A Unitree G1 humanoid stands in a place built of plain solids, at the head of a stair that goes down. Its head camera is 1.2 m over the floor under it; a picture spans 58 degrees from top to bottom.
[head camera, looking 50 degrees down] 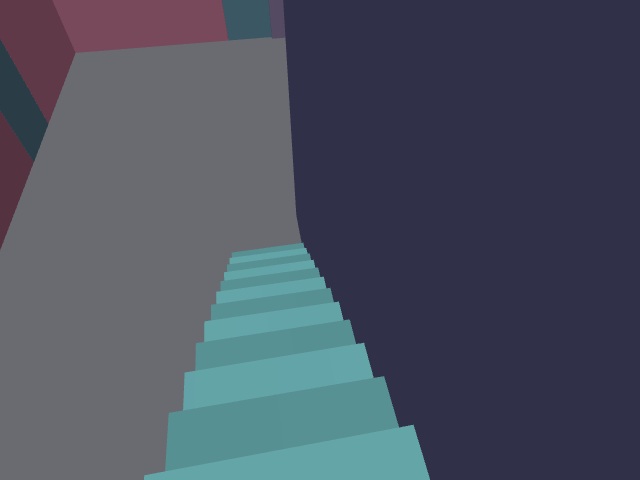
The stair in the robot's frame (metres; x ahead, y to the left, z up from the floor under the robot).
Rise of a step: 0.19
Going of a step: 0.22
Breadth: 0.80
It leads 10 degrees to the left of straight ahead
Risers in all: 12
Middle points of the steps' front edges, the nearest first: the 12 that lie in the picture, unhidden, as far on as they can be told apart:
0.31 0.04 0.00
0.53 0.08 -0.19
0.74 0.12 -0.37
0.95 0.16 -0.56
1.16 0.19 -0.75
1.38 0.23 -0.94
1.59 0.27 -1.13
1.80 0.31 -1.31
2.01 0.34 -1.50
2.22 0.38 -1.69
2.44 0.42 -1.88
2.65 0.46 -2.06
